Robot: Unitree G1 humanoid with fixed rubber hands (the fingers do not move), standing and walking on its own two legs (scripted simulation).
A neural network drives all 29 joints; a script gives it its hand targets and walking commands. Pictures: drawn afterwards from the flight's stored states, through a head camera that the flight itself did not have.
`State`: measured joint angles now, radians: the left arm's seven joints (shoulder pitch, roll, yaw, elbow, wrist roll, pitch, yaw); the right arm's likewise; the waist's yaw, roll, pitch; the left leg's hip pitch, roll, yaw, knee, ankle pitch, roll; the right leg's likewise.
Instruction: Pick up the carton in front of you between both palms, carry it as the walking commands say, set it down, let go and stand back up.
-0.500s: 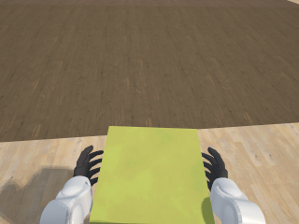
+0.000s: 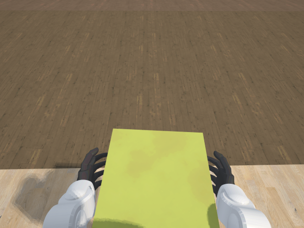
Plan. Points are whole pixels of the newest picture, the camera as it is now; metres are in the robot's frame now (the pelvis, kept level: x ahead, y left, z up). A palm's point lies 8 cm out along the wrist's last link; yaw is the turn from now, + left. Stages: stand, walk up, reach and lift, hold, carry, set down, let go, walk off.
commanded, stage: carry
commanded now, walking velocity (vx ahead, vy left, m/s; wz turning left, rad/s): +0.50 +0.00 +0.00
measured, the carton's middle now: (154, 192) +0.23 +0.00 +0.02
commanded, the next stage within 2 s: none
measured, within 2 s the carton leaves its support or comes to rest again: neither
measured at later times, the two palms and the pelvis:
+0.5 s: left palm (109, 87) +0.58 +0.16 +0.10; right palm (193, 89) +0.57 -0.14 +0.10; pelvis +0.35 +0.02 +0.00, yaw -2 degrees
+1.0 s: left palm (131, 35) +1.00 +0.12 +0.13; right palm (191, 36) +1.00 -0.19 +0.13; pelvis +0.68 -0.03 +0.00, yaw -1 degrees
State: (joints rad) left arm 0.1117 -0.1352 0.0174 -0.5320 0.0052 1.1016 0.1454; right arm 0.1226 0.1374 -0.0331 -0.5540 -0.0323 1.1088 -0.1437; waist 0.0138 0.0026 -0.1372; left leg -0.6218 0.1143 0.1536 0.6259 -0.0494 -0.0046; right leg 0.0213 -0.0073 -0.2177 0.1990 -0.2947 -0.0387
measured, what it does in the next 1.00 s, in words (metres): walks ahead: left foot, then right foot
